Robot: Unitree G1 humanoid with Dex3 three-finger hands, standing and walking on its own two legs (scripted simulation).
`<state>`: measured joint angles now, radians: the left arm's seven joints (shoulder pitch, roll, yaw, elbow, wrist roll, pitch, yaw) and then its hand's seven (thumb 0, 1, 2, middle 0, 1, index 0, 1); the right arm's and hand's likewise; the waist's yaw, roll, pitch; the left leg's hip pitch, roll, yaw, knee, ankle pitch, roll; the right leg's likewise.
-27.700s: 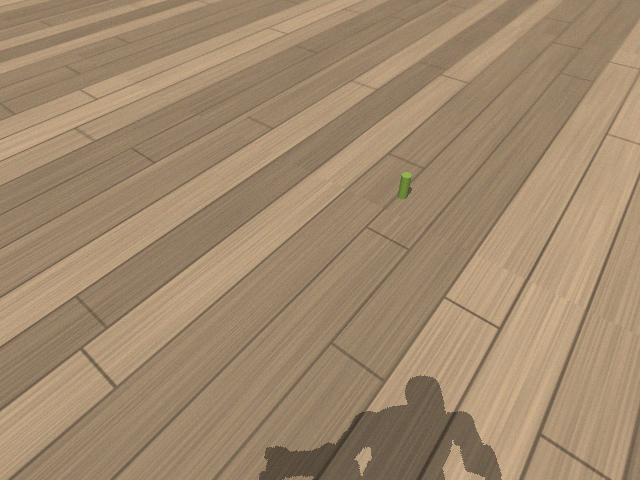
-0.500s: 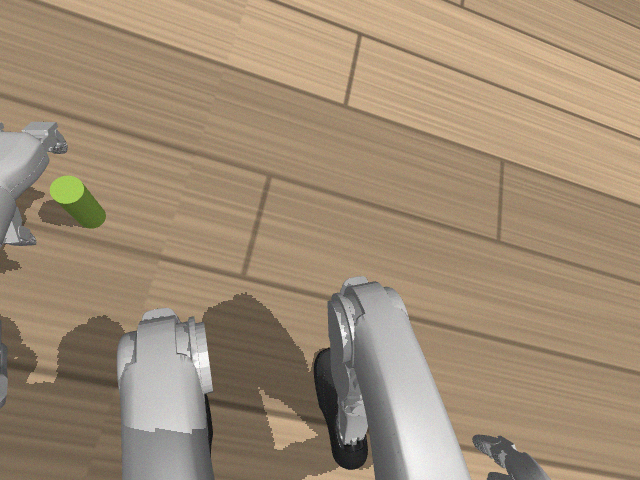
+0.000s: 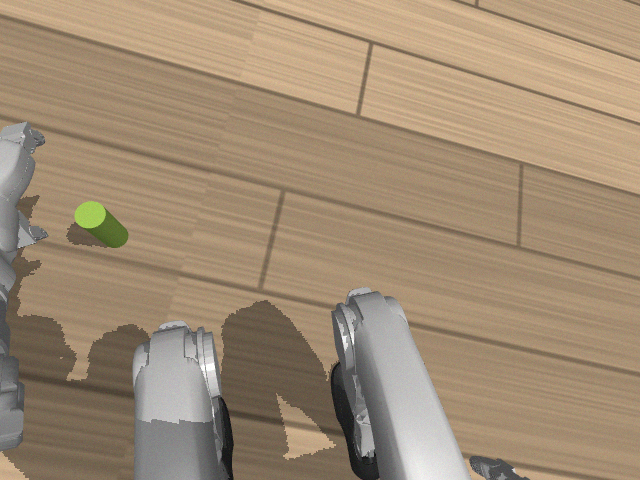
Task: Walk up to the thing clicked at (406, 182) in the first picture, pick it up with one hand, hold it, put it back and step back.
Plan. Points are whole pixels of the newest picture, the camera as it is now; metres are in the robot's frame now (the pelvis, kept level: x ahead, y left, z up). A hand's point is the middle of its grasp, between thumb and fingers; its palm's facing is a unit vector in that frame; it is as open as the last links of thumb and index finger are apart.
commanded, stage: home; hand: left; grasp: from above
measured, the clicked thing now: (104, 226) +0.51 +0.28 -0.32
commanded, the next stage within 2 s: none
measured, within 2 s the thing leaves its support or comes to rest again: neither
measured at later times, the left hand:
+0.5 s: hand out of the picture +0.28 +0.24 +0.08, palm faces -0.13 -0.83 -0.55, open 7.5 cm
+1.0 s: hand out of the picture +0.22 +0.20 +0.27, palm faces +0.19 -0.96 -0.20, open 7.4 cm
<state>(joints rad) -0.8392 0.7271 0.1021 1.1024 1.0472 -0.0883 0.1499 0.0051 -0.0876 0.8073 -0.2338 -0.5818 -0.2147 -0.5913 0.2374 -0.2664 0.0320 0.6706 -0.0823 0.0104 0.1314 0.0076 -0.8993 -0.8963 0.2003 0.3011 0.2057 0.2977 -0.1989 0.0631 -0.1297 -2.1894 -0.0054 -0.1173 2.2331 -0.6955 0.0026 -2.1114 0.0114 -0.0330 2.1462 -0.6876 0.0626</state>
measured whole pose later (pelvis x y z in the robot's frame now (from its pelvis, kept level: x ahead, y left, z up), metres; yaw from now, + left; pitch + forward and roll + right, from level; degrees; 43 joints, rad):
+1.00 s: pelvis +0.07 +0.00 +0.32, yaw +7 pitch +12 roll -3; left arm 0.49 0.21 0.05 -0.14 -0.08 0.47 0.06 0.02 0.91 0.90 -0.21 -0.30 -0.20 -0.30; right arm 0.33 -0.22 0.04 0.51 0.03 -0.18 -0.18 0.02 -0.90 -0.90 0.20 0.30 0.20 0.30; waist -0.07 0.06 -0.19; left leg -0.77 0.03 -0.07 1.06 -0.49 -0.01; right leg -0.71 0.00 -0.04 0.98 -0.47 0.03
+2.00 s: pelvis +0.07 +0.00 +0.33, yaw +7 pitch +9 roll -3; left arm 0.50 0.22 0.03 -0.14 -0.06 0.46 0.02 0.02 0.91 0.90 -0.20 -0.30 -0.20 -0.30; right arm 0.30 -0.22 0.03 0.54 0.00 -0.25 -0.18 0.02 -0.90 -0.90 0.20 0.30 0.21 0.30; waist -0.04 0.05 -0.16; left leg -0.70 0.02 -0.07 1.02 -0.48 -0.01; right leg -0.64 -0.01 -0.04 0.95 -0.47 0.02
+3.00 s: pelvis +0.07 -0.01 +0.32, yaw +8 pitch +9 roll -3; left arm 0.51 0.23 0.03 -0.15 -0.06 0.46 0.02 0.02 0.91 0.90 -0.20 -0.30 -0.20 -0.30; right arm 0.30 -0.22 0.03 0.53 0.00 -0.23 -0.18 0.02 -0.90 -0.90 0.20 0.30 0.21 0.30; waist -0.04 0.05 -0.17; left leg -0.70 0.02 -0.07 1.03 -0.49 -0.02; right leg -0.65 0.00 -0.04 0.96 -0.48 0.02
